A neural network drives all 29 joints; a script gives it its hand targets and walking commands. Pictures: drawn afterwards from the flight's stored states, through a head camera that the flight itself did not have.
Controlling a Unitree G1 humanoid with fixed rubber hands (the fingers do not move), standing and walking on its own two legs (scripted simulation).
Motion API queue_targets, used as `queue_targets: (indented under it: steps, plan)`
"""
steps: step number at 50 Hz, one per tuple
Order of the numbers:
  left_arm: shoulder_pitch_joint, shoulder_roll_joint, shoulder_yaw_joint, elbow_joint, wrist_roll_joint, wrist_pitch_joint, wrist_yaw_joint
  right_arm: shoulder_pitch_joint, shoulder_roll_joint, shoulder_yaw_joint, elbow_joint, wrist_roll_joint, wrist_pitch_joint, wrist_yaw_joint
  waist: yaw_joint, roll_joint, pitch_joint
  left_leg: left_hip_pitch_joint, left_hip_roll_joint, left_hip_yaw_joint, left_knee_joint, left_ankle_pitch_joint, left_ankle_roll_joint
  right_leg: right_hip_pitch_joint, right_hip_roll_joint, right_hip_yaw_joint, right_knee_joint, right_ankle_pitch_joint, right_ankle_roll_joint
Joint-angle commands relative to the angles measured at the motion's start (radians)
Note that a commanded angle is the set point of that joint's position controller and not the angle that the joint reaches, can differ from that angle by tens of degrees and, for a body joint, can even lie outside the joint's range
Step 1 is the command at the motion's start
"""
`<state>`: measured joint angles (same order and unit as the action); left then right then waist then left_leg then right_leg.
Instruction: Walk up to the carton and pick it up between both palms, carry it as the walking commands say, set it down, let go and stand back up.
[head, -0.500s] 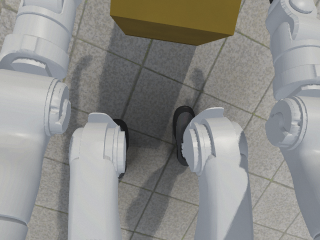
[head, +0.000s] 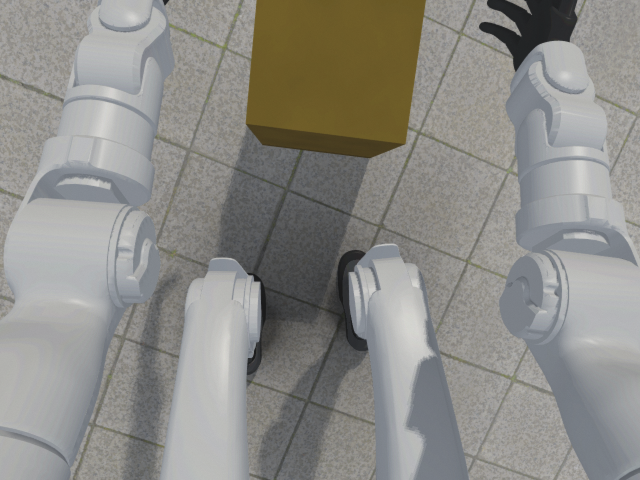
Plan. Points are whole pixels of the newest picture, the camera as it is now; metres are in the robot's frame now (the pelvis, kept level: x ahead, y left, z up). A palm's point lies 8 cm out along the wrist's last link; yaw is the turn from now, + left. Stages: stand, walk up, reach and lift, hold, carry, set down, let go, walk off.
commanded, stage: set down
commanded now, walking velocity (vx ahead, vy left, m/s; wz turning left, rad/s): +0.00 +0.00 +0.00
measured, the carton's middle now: (328, 80) +0.55 -0.07 -0.36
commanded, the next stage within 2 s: let go in 0.72 s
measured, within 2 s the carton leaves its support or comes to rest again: neither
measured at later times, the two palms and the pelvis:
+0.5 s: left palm out of the picture +0.57 +0.12 +0.05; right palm out of the picture +0.51 -0.26 +0.05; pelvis +0.02 +0.00 +0.14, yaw +0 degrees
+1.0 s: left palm out of the picture +0.50 +0.14 +0.10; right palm out of the picture +0.44 -0.26 +0.10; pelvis +0.06 -0.01 +0.22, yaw +1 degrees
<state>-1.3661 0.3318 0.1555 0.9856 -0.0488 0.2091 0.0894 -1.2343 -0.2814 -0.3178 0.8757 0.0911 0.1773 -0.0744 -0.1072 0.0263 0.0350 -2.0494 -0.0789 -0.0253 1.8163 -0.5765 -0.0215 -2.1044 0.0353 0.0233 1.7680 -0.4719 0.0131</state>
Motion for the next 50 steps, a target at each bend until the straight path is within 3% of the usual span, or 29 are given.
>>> queue_targets:
  steps: [1, 27, 32, 37, 41, 46, 50]
  plan:
    - [-0.270, 0.086, 0.013, -0.132, 0.012, -0.010, -0.005, -0.207, -0.140, -0.028, -0.135, -0.013, -0.013, 0.007, -0.047, 0.065, -1.149, 0.520, -0.028, 0.067, -0.240, 0.266, -0.004, 0.751, 0.025, -0.102, -0.176, 0.405, 0.037]
    - [-0.106, 0.042, 0.092, -0.179, 0.101, -0.027, -0.075, -0.052, -0.054, -0.085, -0.204, -0.099, -0.022, 0.057, -0.024, 0.048, -1.084, 0.885, -0.015, 0.043, -0.794, 0.424, -0.018, 1.239, 0.016, -0.072, -0.726, 0.581, 0.050]
    - [-0.079, 0.000, 0.116, -0.120, 0.135, -0.048, -0.088, -0.034, 0.000, -0.107, -0.163, -0.158, -0.037, 0.068, -0.021, 0.036, -0.946, 0.879, -0.010, 0.026, -0.879, 0.404, -0.017, 1.247, 0.013, -0.067, -0.804, 0.558, 0.049]
    - [0.005, -0.028, 0.144, -0.115, 0.182, -0.058, -0.083, 0.042, 0.017, -0.138, -0.159, -0.222, -0.050, 0.073, -0.027, 0.029, -0.958, 0.934, -0.015, 0.022, -0.920, 0.454, -0.027, 1.319, 0.017, -0.074, -0.842, 0.610, 0.044]
    - [0.125, -0.060, 0.146, -0.194, 0.207, -0.065, -0.048, 0.155, 0.004, -0.132, -0.206, -0.238, -0.069, 0.098, -0.020, 0.036, -1.056, 1.045, -0.017, 0.017, -0.936, 0.583, -0.036, 1.401, 0.026, -0.069, -0.850, 0.716, 0.031]
    - [0.375, -0.113, 0.091, -0.417, 0.195, -0.069, 0.000, 0.396, -0.032, -0.062, -0.338, -0.207, -0.087, 0.142, -0.013, 0.047, -1.215, 1.246, -0.016, 0.004, -0.969, 0.795, -0.041, 1.542, 0.028, -0.043, -0.871, 0.880, 0.015]
    - [0.570, -0.138, 0.051, -0.560, 0.159, -0.071, 0.002, 0.572, -0.043, 0.021, -0.421, -0.153, -0.087, 0.172, -0.005, 0.012, -1.138, 1.255, -0.016, 0.013, -1.043, 0.740, -0.033, 1.685, 0.011, -0.016, -0.924, 0.903, 0.011]
